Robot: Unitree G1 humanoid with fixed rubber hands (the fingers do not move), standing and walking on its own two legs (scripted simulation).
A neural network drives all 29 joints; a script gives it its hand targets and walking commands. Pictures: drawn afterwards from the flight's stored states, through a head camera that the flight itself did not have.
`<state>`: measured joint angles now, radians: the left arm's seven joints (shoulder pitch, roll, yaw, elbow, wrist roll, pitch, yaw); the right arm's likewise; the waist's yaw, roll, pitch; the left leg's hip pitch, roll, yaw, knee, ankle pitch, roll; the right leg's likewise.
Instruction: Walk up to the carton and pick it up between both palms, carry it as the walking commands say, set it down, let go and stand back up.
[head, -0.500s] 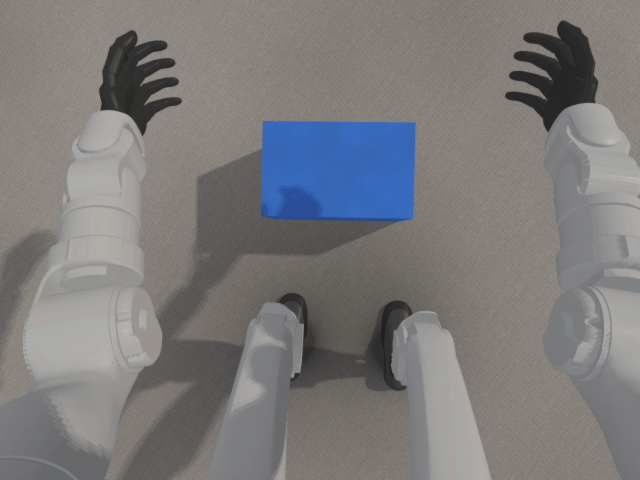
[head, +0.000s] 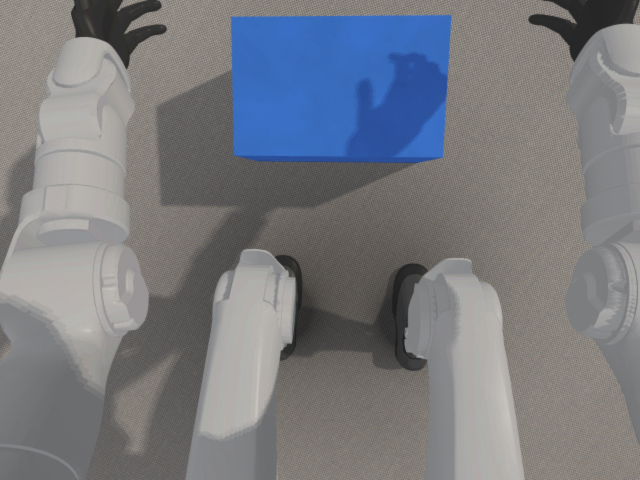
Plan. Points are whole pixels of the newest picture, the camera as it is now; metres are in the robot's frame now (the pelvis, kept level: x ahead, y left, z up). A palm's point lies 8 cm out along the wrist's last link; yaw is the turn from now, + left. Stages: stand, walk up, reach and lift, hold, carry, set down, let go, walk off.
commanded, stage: reach and lift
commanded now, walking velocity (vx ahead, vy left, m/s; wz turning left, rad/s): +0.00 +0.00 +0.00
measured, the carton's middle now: (338, 100) +0.52 +0.03 -0.38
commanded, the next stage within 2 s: none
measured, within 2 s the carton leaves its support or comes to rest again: neither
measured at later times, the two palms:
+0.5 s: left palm (177, 89) +0.51 +0.25 -0.27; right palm (516, 80) +0.53 -0.20 -0.27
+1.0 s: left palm (186, 92) +0.51 +0.24 -0.29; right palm (504, 86) +0.53 -0.19 -0.30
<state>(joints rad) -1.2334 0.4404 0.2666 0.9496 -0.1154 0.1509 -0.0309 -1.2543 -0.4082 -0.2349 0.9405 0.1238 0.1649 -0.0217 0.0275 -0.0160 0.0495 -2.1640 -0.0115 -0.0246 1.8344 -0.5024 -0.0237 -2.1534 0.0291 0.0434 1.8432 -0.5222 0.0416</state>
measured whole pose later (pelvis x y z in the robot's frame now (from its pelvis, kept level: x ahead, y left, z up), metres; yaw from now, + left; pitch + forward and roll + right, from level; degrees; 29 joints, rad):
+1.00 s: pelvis -0.01 +0.00 -0.11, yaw +0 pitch +35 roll -1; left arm -1.42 0.48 0.10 1.17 -0.28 0.03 0.05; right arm -1.43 -0.44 -0.06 1.14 0.26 0.05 -0.08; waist 0.03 -0.01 0.43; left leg -2.30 0.02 -0.02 2.25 -0.55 -0.01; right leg -2.29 0.01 0.02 2.26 -0.58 0.03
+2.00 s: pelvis -0.02 +0.00 -0.11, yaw +0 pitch +35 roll +0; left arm -1.52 0.44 0.01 1.27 -0.29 0.05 0.09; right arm -1.52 -0.37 -0.05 1.22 0.23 0.06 -0.11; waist 0.03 -0.01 0.42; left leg -2.30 0.02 -0.02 2.22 -0.54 -0.01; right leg -2.28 0.02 0.03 2.23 -0.56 0.04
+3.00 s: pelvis -0.01 +0.00 -0.07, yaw +0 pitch +44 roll -1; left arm -1.31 0.33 0.22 0.93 -0.08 0.26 0.08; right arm -1.31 -0.28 -0.29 0.92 0.06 0.23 -0.12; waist 0.03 -0.04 0.11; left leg -2.32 -0.03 -0.04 2.09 -0.52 -0.04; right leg -2.30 0.06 0.04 2.09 -0.55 0.05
